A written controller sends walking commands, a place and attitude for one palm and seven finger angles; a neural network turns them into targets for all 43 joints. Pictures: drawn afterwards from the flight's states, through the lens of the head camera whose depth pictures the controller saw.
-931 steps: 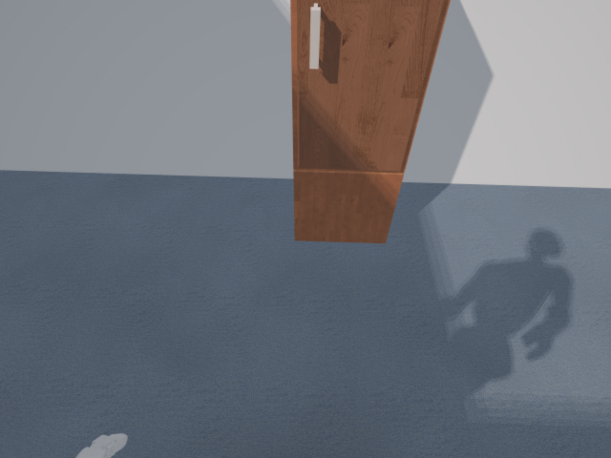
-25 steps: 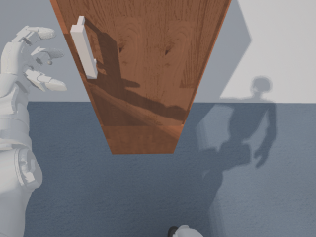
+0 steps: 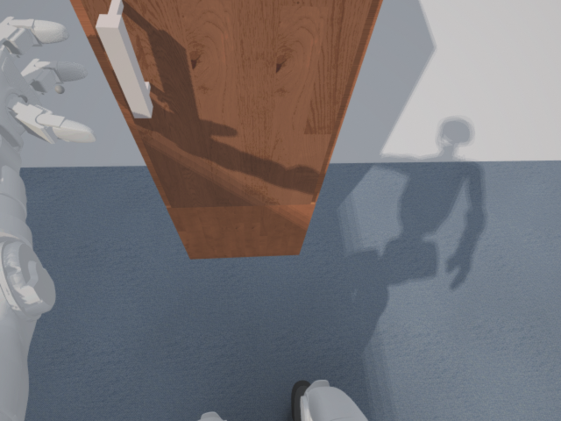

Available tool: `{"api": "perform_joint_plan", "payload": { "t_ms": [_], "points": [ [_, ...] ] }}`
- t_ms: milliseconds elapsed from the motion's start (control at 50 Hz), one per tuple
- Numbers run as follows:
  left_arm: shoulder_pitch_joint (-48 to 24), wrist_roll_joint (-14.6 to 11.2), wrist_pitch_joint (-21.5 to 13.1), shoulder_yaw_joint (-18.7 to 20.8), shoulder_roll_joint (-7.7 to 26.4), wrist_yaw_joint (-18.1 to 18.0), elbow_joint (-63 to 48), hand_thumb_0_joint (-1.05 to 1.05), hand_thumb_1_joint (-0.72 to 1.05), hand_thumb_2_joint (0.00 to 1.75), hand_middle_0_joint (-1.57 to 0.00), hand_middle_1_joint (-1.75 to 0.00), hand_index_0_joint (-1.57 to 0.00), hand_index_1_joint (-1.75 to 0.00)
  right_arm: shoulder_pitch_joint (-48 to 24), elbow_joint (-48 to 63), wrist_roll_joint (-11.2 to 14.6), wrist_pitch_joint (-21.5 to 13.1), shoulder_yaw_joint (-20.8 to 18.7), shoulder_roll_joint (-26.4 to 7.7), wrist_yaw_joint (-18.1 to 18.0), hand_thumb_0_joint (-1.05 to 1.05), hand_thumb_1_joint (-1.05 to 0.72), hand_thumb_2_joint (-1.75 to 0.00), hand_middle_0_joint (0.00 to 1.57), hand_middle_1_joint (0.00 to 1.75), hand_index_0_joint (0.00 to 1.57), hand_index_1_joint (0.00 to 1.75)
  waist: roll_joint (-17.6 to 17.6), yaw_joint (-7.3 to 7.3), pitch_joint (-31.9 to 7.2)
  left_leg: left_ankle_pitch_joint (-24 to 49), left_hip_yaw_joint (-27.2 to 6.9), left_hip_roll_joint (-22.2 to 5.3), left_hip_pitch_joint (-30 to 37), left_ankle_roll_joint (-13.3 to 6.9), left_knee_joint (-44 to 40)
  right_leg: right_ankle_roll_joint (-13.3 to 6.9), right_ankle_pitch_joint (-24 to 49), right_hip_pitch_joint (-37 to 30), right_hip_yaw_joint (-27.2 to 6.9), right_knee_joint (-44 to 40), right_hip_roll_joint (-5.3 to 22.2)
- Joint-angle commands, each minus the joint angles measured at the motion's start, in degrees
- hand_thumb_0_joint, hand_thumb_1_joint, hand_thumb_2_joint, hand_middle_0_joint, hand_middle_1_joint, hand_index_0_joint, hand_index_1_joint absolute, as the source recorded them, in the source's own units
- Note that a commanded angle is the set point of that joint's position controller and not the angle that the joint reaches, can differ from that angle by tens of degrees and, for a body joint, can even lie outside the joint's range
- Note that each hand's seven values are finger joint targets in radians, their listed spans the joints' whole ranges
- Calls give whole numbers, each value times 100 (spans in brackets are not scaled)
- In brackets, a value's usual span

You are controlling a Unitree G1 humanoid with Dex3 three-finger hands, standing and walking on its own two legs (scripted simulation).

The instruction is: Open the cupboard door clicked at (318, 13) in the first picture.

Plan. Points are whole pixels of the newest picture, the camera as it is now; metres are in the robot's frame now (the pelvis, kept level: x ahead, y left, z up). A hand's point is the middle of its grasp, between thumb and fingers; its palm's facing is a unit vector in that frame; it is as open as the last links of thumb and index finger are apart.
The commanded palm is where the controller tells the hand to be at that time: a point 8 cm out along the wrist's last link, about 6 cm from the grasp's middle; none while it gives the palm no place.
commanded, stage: slide the fingers in behind the handle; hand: left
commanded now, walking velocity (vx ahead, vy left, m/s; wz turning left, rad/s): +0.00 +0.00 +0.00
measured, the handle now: (130, 62) +0.58 +0.16 +0.13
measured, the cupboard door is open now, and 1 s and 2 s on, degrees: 0 0 0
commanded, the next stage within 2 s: close the thumb around the handle in 1.60 s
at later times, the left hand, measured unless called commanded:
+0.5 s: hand (100, 85) +0.53 +0.19 +0.14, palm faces -0.05 -1.00 -0.03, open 14.0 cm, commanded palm +0.50 +0.24 +0.14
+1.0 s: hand (128, 88) +0.52 +0.15 +0.14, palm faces -0.05 -1.00 -0.01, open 14.0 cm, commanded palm +0.49 +0.20 +0.14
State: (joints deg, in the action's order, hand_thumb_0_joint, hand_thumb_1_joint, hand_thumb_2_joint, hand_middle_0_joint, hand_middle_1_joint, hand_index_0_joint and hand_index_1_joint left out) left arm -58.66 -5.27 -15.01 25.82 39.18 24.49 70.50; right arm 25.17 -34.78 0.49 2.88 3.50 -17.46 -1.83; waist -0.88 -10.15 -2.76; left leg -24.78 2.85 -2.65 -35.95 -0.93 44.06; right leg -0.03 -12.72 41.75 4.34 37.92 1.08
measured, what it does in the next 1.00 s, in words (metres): stands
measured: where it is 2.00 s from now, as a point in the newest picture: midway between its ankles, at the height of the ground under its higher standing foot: outside the picture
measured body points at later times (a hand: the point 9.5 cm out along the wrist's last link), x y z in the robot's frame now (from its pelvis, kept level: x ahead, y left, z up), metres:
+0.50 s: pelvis +0.00 +0.01 +0.00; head +0.11 +0.01 +0.44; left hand +0.53 +0.24 +0.14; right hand -0.01 -0.25 -0.11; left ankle -0.04 +0.10 -0.71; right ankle +0.05 -0.13 -0.71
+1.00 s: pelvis +0.01 -0.01 +0.00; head +0.11 -0.01 +0.44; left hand +0.52 +0.21 +0.14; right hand +0.02 -0.27 -0.11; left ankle -0.04 +0.10 -0.71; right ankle +0.05 -0.13 -0.71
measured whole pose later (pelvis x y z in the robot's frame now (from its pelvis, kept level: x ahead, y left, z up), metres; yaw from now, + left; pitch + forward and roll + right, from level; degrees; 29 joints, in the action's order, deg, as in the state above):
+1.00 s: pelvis +0.01 -0.01 +0.00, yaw +0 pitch +16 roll -1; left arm -56.6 -4.8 -15.4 20.7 26.2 14.1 66.0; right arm 23.5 -35.5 -0.3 1.2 1.8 -16.5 -0.1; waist -1.7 -8.6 -4.1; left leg -24.7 2.8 -2.7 -32.8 -0.3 41.9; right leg -0.5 -13.7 39.4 4.3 37.6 0.9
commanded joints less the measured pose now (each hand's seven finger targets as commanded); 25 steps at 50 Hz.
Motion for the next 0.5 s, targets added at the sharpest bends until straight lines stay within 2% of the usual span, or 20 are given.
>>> {"api": "perform_joint_plan", "payload": {
  "t_ms": [0, 20, 40, 60, 80, 100, 120, 180, 220, 260, 300, 320, 340, 360, 380, 400, 420, 440, 460, 480],
  "points": [
    [-2828, -278, -307, 108, 1558, 153, -1083, 0, -50, 30, -30, -120, -30, -120, 823, 307, 18, -143, -399, -1039, -89, 0, -90, -90, 20, 30, 20, 30, -556, -78, -2566, 1901, -318, 163, 450, -52, -572, -117, 1669, -2205, -339, -80, -204],
    [-2764, -263, -254, 92, 1558, 162, -1006, 0, -50, 30, -30, -120, -30, -120, 838, 286, 19, -150, -393, -1052, -94, 0, -90, -90, 20, 30, 20, 30, -509, -61, -2434, 1755, -332, 161, 360, -57, -607, -120, 1508, -2133, -320, -111, -198],
    [-2765, -228, -183, -6, 1496, 164, -858, 0, -50, 30, -30, -120, -30, -120, 847, 268, 27, -162, -384, -1057, -102, 0, -90, -90, 20, 30, 20, 30, -479, -126, -2259, 1567, -323, 159, 266, -68, -631, -105, 1319, -2034, -326, -156, -190],
    [-2781, -213, -190, 147, 1670, 130, -896, 0, -50, 30, -30, -120, -30, -120, 892, 284, 11, -177, -379, -1081, -119, 0, -90, -90, 20, 30, 20, 30, -512, -72, -2298, 1618, -350, 164, 294, -75, -639, -131, 1306, -2041, -319, -139, -193],
    [-2955, -132, -197, 102, 1752, 100, -1083, 0, -50, 30, -30, -120, -30, -120, 893, 267, 7, -180, -383, -1059, -120, 0, -90, -90, 20, 30, 20, 30, -705, -86, -2458, 1698, -357, 165, 380, -62, -628, -116, 1347, -2043, -336, -128, -180],
    [-3002, -101, -196, -74, 1522, 75, -1100, 0, -50, 30, -30, -120, -30, -120, 913, 265, -4, -197, -380, -1023, -106, 0, -90, -90, 20, 30, 20, 30, -932, -98, -2480, 1758, -362, 172, 483, -38, -632, -138, 1315, -1934, -308, -129, -189],
    [-2999, -95, -226, -44, 1527, 34, -1183, 0, -50, 30, -30, -120, -30, -120, 955, 252, -20, -210, -397, -1029, -103, 0, -90, -90, 20, 30, 20, 30, -808, -102, -2555, 1813, -373, 151, 546, -44, -596, -132, 1308, -1902, -304, -130, -198],
    [-3074, -157, -372, -87, 1321, -54, -1518, 0, -50, 30, -30, -120, -30, -120, 993, 253, -54, -249, -426, -1004, -71, 0, -90, -90, 20, 30, 20, 30, -1200, -55, -2936, 2350, -483, 101, 1146, 66, -560, -172, 1366, -1679, -216, -71, -249],
    [-2961, -244, -389, -186, 995, -103, -1626, 0, -50, 30, -30, -120, -30, -120, 1004, 238, -74, -268, -459, -994, -40, 0, -90, -90, 20, 30, 20, 30, -1177, -24, -3086, 2780, -532, 60, 1449, 132, -508, -177, 1461, -1559, -162, -50, -272],
    [-2753, -319, -323, -146, 888, -189, -1411, 0, -50, 30, -30, -120, -30, -120, 1017, 222, -68, -263, -459, -1000, -23, 0, -90, -90, 20, 30, 20, 30, -754, -36, -2821, 2783, -545, 44, 1285, 99, -528, -172, 1494, -1582, -122, -73, -291],
    [-2828, -247, -157, -266, 709, -314, -1109, 0, -50, 30, -30, -120, -30, -120, 985, 159, -65, -244, -447, -982, 3, 0, -90, -90, 20, 30, 20, 30, -749, -113, -2375, 2394, -480, 63, 985, 74, -595, -142, 1334, -1469, -121, -120, -269],
    [-2738, -181, -111, -70, 952, -410, -1047, 0, -50, 30, -30, -120, -30, -120, 1025, 183, -76, -233, -456, -1007, 9, 0, -90, -90, 20, 30, 20, 30, -479, -46, -2313, 2245, -464, 78, 730, 32, -615, -142, 1365, -1650, -143, -116, -255],
    [-2619, -81, -67, -22, 1071, -489, -957, 0, -50, 30, -30, -120, -30, -120, 1002, 243, -70, -221, -443, -1007, 19, 0, -90, -90, 20, 30, 20, 30, -469, -1, -2232, 2079, -427, 106, 541, 11, -649, -143, 1343, -1754, -175, -107, -241],
    [-2679, -22, -133, 153, 1294, -588, -1175, 0, -50, 30, -30, -120, -30, -120, 1006, 289, -82, -228, -437, -1011, 13, 0, -90, -90, 20, 30, 20, 30, -609, 77, -2381, 2256, -434, 117, 620, 16, -653, -176, 1478, -1859, -172, -49, -234],
    [-2694, 79, -171, 38, 1198, -652, -1339, 0, -50, 30, -30, -120, -30, -120, 993, 325, -90, -224, -441, -952, 32, 0, -90, -90, 20, 30, 20, 30, -761, 94, -2595, 2479, -422, 123, 759, 34, -620, -168, 1616, -1898, -200, -9, -226],
    [-2789, 120, -224, -228, 866, -702, -1429, 0, -50, 30, -30, -120, -30, -120, 966, 335, -92, -230, -436, -895, 53, 0, -90, -90, 20, 30, 20, 30, -955, 36, -2513, 2644, -425, 108, 920, 69, -594, -165, 1634, -1715, -183, -11, -223],
    [-2808, 107, -289, -213, 804, -761, -1493, 0, -50, 30, -30, -120, -30, -120, 998, 321, -110, -248, -455, -896, 77, 0, -90, -90, 20, 30, 20, 30, -755, 24, -2537, 2660, -440, 87, 981, 70, -562, -149, 1622, -1686, -178, -22, -241],
    [-2854, 91, -366, -195, 821, -787, -1586, 0, -50, 30, -30, -120, -30, -120, 980, 328, -111, -256, -467, -899, 85, 0, -90, -90, 20, 30, 20, 30, -729, 5, -2599, 2646, -410, 83, 976, 64, -541, -140, 1683, -1765, -209, -15, -247],
    [-2821, 8, -435, -108, 839, -799, -1568, 0, -50, 30, -30, -120, -30, -120, 1014, 344, -111, -259, -464, -917, 78, 0, -90, -90, 20, 30, 20, 30, -389, -3, -2661, 2720, -446, 73, 965, 39, -540, -152, 1797, -1904, -187, 17, -271],
    [-2860, -30, -484, 0, 920, -783, -1654, 0, -50, 30, -30, -120, -30, -120, 991, 342, -102, -252, -483, -922, 78, 0, -90, -90, 20, 30, 20, 30, -504, 39, -2888, 2825, -426, 71, 1035, 56, -534, -144, 1929, -2038, -230, 35, -266]
  ]
}}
